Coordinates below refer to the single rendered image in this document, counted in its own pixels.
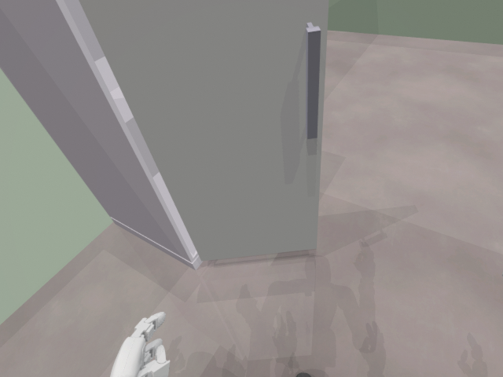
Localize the robot left hand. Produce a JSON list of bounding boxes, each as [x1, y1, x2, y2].
[[110, 312, 170, 377]]

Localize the handle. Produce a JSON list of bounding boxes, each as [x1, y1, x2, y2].
[[306, 22, 321, 139]]

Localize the fridge door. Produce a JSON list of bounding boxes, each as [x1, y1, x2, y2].
[[79, 0, 329, 261]]

